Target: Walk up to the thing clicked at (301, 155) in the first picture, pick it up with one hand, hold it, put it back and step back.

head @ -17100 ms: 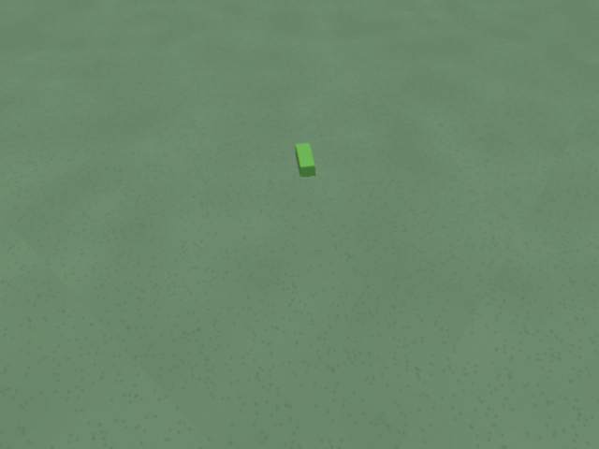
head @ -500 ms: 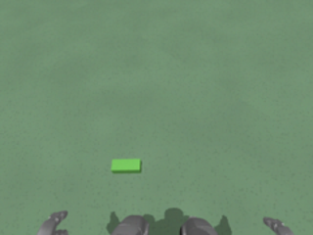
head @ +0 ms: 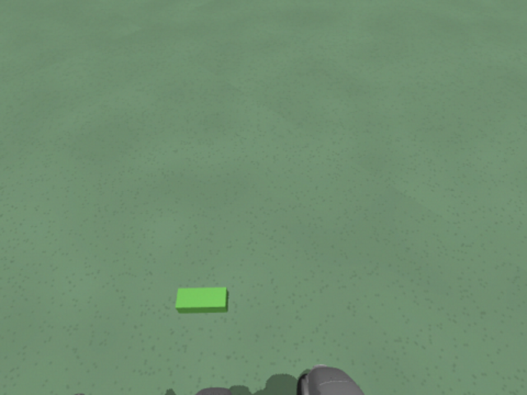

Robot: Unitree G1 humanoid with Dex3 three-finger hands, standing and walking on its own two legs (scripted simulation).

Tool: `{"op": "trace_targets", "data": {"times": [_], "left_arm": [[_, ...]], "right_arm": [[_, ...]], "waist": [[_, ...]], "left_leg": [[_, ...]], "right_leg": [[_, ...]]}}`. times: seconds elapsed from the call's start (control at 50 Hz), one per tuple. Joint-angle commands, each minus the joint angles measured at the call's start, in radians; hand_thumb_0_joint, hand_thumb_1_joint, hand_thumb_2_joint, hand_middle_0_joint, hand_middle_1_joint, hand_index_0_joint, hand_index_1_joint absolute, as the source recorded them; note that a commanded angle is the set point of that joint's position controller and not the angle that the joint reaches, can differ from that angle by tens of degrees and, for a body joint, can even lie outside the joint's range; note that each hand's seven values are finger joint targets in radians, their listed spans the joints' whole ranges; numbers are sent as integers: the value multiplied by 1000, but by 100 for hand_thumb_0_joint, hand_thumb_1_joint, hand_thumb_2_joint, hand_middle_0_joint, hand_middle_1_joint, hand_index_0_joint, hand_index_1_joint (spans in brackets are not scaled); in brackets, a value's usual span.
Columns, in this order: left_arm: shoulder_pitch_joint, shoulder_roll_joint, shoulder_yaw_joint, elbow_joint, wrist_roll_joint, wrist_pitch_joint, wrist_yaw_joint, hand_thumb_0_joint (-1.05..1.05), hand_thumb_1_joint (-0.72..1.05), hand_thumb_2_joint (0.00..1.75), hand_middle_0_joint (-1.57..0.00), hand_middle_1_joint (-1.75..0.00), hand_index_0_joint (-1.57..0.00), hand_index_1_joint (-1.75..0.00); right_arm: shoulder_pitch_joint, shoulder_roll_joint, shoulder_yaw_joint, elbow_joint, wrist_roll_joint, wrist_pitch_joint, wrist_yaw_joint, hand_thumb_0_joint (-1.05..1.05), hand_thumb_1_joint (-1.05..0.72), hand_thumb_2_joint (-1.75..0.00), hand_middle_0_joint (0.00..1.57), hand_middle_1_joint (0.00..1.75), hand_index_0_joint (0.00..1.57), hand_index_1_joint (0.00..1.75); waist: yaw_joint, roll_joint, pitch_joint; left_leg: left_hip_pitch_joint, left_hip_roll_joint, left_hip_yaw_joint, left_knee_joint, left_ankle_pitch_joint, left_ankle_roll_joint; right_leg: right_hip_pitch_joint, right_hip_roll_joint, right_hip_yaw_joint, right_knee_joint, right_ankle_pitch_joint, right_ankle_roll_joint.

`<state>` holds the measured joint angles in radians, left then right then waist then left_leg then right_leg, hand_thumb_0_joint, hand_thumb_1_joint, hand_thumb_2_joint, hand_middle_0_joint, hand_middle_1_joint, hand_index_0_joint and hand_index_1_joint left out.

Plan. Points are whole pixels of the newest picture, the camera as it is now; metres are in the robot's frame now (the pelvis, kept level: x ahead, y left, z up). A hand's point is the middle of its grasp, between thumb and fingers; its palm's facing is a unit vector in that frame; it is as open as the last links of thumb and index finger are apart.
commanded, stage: walk up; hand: left
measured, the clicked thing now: (202, 300) +0.50 +0.24 -0.72
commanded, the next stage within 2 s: none
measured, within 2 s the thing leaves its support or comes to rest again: neither
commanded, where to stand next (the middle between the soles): +0.05 +0.02 m, yaw -1 degrees
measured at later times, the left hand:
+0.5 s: hand out of the picture +0.05 +0.31 -0.14, palm faces -0.09 -0.92 -0.39, open 7.4 cm
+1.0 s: hand out of the picture +0.12 +0.28 -0.15, palm faces -0.02 -0.91 -0.42, open 7.4 cm
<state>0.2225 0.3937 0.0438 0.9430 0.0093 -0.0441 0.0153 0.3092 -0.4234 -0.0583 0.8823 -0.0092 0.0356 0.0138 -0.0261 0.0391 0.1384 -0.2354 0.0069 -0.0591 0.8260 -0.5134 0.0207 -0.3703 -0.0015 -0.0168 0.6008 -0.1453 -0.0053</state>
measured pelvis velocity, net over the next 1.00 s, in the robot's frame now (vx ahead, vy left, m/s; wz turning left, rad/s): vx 0.03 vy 0.01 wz -0.03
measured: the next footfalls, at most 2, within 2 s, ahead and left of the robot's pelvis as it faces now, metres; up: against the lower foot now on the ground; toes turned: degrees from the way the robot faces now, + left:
left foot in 0.20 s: +0.03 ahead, +0.15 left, +0.00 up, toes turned +1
right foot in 0.56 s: +0.03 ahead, -0.11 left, +0.00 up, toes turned -5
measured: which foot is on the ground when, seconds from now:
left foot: up 0.00-0.18, down 0.20-0.58, up 0.60-0.92, down 0.94-1.00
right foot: down 0.00-0.24, up 0.26-0.54, down 0.56-0.98, up 1.00-1.00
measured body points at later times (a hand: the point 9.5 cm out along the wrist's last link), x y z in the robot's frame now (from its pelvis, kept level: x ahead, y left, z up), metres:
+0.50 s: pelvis -0.01 +0.02 +0.01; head +0.01 +0.03 +0.46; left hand +0.05 +0.35 -0.12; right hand +0.02 -0.31 -0.10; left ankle -0.01 +0.15 -0.72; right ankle -0.02 -0.10 -0.70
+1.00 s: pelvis +0.03 +0.01 +0.00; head +0.10 +0.01 +0.44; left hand +0.13 +0.33 -0.12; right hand +0.14 -0.29 -0.13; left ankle +0.14 +0.12 -0.72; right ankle -0.01 -0.11 -0.70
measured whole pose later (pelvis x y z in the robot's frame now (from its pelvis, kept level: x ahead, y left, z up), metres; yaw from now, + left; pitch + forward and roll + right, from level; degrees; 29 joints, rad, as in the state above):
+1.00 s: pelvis +0.03 +0.01 +0.00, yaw -2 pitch -4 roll +1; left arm 0.16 0.39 0.02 0.86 -0.04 0.01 0.05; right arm 0.12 -0.37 -0.04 0.85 -0.01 0.03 0.02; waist 0.01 0.00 0.23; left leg -0.40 -0.04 0.00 0.64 -0.17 0.03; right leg -0.30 -0.02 0.03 0.92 -0.49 -0.01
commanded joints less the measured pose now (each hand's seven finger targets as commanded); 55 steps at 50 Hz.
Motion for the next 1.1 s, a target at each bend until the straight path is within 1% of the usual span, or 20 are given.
{"op": "trace_targets", "data": {"times": [0.0, 0.06, 0.16, 0.18, 0.22, 0.24, 0.28, 0.32, 0.44, 0.5, 0.54, 0.56, 0.58, 0.7, 0.78, 0.88, 0.92, 0.94, 0.96, 1.08], "left_arm": [[-45, 302, 65, -93, 3, -14, 32, 0, 90, 90, -20, -30, -20, -30], [-89, 298, 72, -100, 23, 2, 27, 0, 90, 90, -20, -30, -20, -30], [-163, 258, 63, -107, 16, 45, 8, 0, 90, 90, -20, -30, -20, -30], [-154, 229, 55, -104, 9, 55, 7, 0, 90, 90, -20, -30, -20, -30], [-171, 201, 56, -103, -4, 62, 15, 0, 90, 90, -20, -30, -20, -30], [-183, 235, 70, -89, 4, 60, 22, 0, 90, 90, -20, -30, -20, -30], [-79, 195, 66, -42, -16, 57, 16, 0, 90, 90, -20, -30, -20, -30], [-40, 201, 59, -20, -9, 47, 0, 0, 90, 90, -20, -30, -20, -30], [-142, 234, 67, -97, 35, 12, -51, 0, 90, 90, -20, -30, -20, -30], [-23, 210, 67, -78, 24, -14, -54, 0, 90, 90, -20, -30, -20, -30], [197, 222, 84, -11, 21, -35, -39, 0, 90, 90, -20, -30, -20, -30], [265, 345, 112, -15, 30, -44, -27, 0, 90, 90, -20, -30, -20, -30], [224, 380, 109, -43, 21, -44, -28, 0, 90, 90, -20, -30, -20, -30], [123, 268, 70, -102, -5, -59, -5, 0, 90, 90, -20, -30, -20, -30], [10, 224, 43, -135, -12, -32, 16, 0, 90, 90, -20, -30, -20, -30], [-32, 249, 38, -154, -36, 25, 38, 0, 90, 90, -20, -30, -20, -30], [13, 215, 35, -157, -58, 31, 43, 0, 90, 90, -20, -30, -20, -30], [64, 187, 34, -154, -72, 39, 51, 0, 90, 90, -20, -30, -20, -30], [57, 185, 37, -141, -65, 53, 61, 0, 90, 90, -20, -30, -20, -30], [98, 187, 51, -91, -44, 62, 51, 0, 90, 90, -20, -30, -20, -30]], "right_arm": [[64, -187, -57, -42, 11, 14, -21, 0, -90, -90, 20, 30, 20, 30], [80, -188, -60, -1, 1, 13, -8, 0, -90, -90, 20, 30, 20, 30], [100, -170, -57, 63, -8, -13, -4, 0, -90, -90, 20, 30, 20, 30], [95, -187, -65, 68, -21, -18, -6, 0, -90, -90, 20, 30, 20, 30], [-63, -345, -88, 4, -23, -30, -13, 0, -90, -90, 20, 30, 20, 30], [-136, -338, -85, -15, -26, -41, -16, 0, -90, -90, 20, 30, 20, 30], [-195, -234, -54, -12, -29, -62, -34, 0, -90, -90, 20, 30, 20, 30], [-148, -232, -57, -3, -23, -84, -34, 0, -90, -90, 20, 30, 20, 30], [52, -308, -98, -1, -34, -99, -8, 0, -90, -90, 20, 30, 20, 30], [-2, -291, -88, -40, -22, -93, 5, 0, -90, -90, 20, 30, 20, 30], [-90, -198, -55, -85, -12, -82, 12, 0, -90, -90, 20, 30, 20, 30], [-122, -113, -28, -141, 4, -84, 15, 0, -90, -90, 20, 30, 20, 30], [-175, -170, -44, -148, -6, -77, 0, 0, -90, -90, 20, 30, 20, 30], [3, -169, -50, -59, 6, -66, 10, 0, -90, -90, 20, 30, 20, 30], [-40, -118, -28, -50, 20, -46, -4, 0, -90, -90, 20, 30, 20, 30], [-65, -155, -44, -58, 2, -21, -15, 0, -90, -90, 20, 30, 20, 30], [-53, -240, -70, -82, -14, -24, -18, 0, -90, -90, 20, 30, 20, 30], [-55, -276, -80, -96, -5, -23, -17, 0, -90, -90, 20, 30, 20, 30], [-71, -273, -83, -106, 11, -19, -19, 0, -90, -90, 20, 30, 20, 30], [-249, -184, -60, -175, -23, 19, -22, 0, -90, -90, 20, 30, 20, 30]], "waist": [[8, -132, -133], [11, -228, -139], [-6, -241, -142], [-7, -179, -127], [-15, 192, -39], [5, 100, 22], [75, 1, -34], [45, 61, -115], [-65, 117, -47], [1, 141, -83], [124, 29, -158], [154, -288, -149], [138, -176, -42], [33, -130, -22], [24, -190, -42], [3, -179, -116], [-13, 5, -220], [-4, 119, -288], [-21, 206, -341], [32, 118, -221]], "left_leg": [[-153, 1, -108, 264, -74, 16], [-135, 1, -37, 182, -18, -5], [42, -30, 109, -177, 135, -1], [65, -20, 59, -221, 129, 11], [-238, 360, -534, -614, -167, 189], [-316, 388, -543, -608, -56, 233], [-144, 253, -275, -434, 278, 177], [-13, 231, -223, -422, 194, 155], [232, 327, -356, -508, -95, 255], [190, 287, -222, -413, 237, 225], [-75, 143, -12, -133, 391, 110], [-417, -24, 93, 182, 163, 26], [-531, -22, -20, 214, -37, 17], [-345, -10, -58, 151, 163, -6], [-137, -17, 31, -29, 283, -18], [-9, -28, 76, -267, 462, 24], [137, 116, -66, -297, 1148, 118], [224, 271, -244, -313, 1416, 243], [193, 353, -341, -339, 1399, 318], [-39, 225, -157, -353, 640, 236]], "right_leg": [[87, -332, 413, -274, -163, -209], [7, -267, 303, -260, -365, -185], [-133, -204, 214, -141, -343, -137], [-195, -170, 205, -67, -409, -105], [-186, 56, 87, 378, -450, -25], [-147, 40, 191, 480, -419, -30], [-163, 50, 209, 540, -315, -31], [-137, 19, 152, 404, -298, -21], [-261, -22, 55, 166, -459, -25], [-58, -18, 2, -32, -351, -45], [389, -9, 12, -244, -136, -51], [542, -247, 495, -333, -244, -122], [452, -394, 655, -367, -226, -228], [322, -242, 167, -246, 473, -145], [168, -214, 52, -161, 713, -135], [150, -192, 53, 83, 597, -102], [104, -49, 31, 327, 320, -15], [23, 67, 36, 505, -128, 8], [22, 84, 69, 649, -569, -7], [16, 5, 32, 495, -415, -3]]}}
